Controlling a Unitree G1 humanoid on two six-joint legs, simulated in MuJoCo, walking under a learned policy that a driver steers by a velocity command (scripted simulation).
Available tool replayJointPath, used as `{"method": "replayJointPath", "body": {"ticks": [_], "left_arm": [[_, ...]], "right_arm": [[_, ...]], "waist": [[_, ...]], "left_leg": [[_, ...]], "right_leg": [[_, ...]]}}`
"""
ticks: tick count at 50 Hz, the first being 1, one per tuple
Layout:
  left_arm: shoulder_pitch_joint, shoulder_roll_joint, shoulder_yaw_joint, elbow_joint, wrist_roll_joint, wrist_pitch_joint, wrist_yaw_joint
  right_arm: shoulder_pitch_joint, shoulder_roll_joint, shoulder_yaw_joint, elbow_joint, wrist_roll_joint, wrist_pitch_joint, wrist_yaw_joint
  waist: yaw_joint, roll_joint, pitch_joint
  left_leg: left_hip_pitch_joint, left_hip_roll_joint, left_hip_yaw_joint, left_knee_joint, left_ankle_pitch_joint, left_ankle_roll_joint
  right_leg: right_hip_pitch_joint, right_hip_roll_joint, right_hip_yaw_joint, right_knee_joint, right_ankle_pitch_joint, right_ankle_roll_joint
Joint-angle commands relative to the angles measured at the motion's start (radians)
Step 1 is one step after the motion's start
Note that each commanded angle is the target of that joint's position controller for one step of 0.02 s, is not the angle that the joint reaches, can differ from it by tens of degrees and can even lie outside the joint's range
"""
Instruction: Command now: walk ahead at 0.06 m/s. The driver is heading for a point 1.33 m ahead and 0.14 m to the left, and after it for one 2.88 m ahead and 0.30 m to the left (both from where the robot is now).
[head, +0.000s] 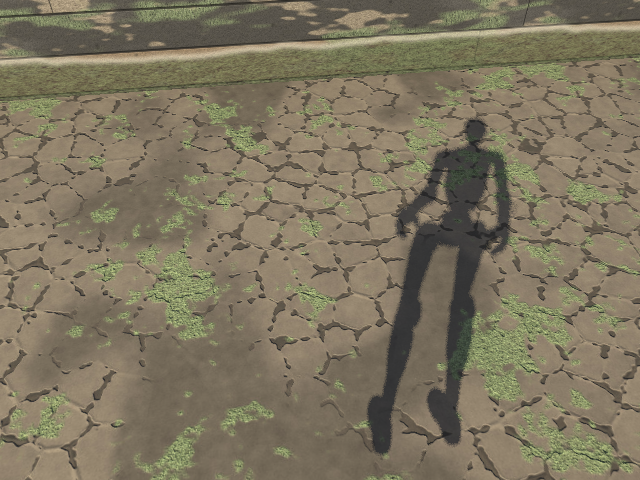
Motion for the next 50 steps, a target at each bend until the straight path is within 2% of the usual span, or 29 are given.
{"method": "replayJointPath", "body": {"ticks": [1,16,17,18,20,27,37,45,47,50], "left_arm": [[-0.015,0.074,0.025,-0.068,-0.002,-0.015,0.007],[0.05,0.064,0.04,-0.041,-0.008,-0.017,0.014],[0.061,0.053,0.036,-0.035,-0.004,-0.016,0.014],[0.05,0.045,0.032,-0.043,-0.001,-0.016,0.015],[0.023,0.038,0.025,-0.063,0.008,-0.02,0.019],[-0.007,0.037,0.004,-0.117,0.028,-0.032,0.024],[-0.083,0.043,-0.019,-0.182,0.048,-0.036,0.014],[-0.154,0.057,-0.03,-0.223,0.058,-0.039,0.003],[-0.135,0.064,-0.028,-0.208,0.055,-0.038,0.001],[-0.108,0.081,-0.018,-0.178,0.041,-0.035,-0.002]], "right_arm": [[0.047,-0.089,-0.026,-0.04,0.002,-0.009,-0.007],[0.097,-0.062,-0.028,0.018,0.007,-0.001,-0.018],[0.104,-0.049,-0.023,0.023,0.002,-0.001,-0.018],[0.087,-0.038,-0.018,0.015,-0.001,-0.003,-0.019],[0.051,-0.033,-0.011,-0.005,-0.007,-0.009,-0.024],[0.016,-0.044,0.007,-0.052,-0.022,-0.024,-0.032],[-0.071,-0.06,0.027,-0.129,-0.042,-0.029,-0.02],[-0.14,-0.075,0.037,-0.186,-0.053,-0.03,-0.011],[-0.111,-0.084,0.034,-0.172,-0.049,-0.029,-0.008],[-0.082,-0.101,0.023,-0.148,-0.035,-0.026,-0.005]], "waist": [[0.002,0.006,0.009],[0.003,0.002,0.036],[0.003,0.003,0.027],[0.004,0.004,0.043],[0.006,0.005,0.056],[0.002,0.001,0.036],[0.003,0.006,-0.014],[0.003,0.005,-0.041],[0.001,-0.002,-0.049],[0.002,-0.001,-0.046]], "left_leg": [[0.048,0.047,-0.071,-0.029,0.064,0.037],[0.046,0.034,-0.066,-0.048,0.046,0.038],[0.048,0.03,-0.063,-0.059,0.004,0.037],[0.038,0.025,-0.062,-0.068,-0.021,0.033],[0.029,0.019,-0.06,-0.072,-0.038,0.027],[0.038,0.008,-0.053,-0.044,-0.023,0.023],[0.04,0.014,-0.052,0.016,0.097,0.013],[0.031,0.025,-0.06,0.046,0.12,0.004],[0.044,0.036,-0.073,0.035,0.156,0.004],[0.057,0.045,-0.084,0.021,0.157,0.007]], "right_leg": [[-0.064,-0.078,0.045,-0.014,0.228,-0.068],[-0.091,-0.067,0.032,-0.026,0.204,-0.06],[-0.085,-0.063,0.029,-0.039,0.157,-0.059],[-0.093,-0.058,0.027,-0.05,0.12,-0.055],[-0.107,-0.048,0.022,-0.06,0.077,-0.047],[-0.097,-0.032,0.008,-0.04,0.101,-0.04],[-0.053,-0.037,0.012,0.016,0.248,-0.038],[-0.039,-0.047,0.022,0.04,0.29,-0.036],[-0.02,-0.063,0.037,0.028,0.345,-0.039],[-0.002,-0.077,0.048,0.017,0.359,-0.049]]}}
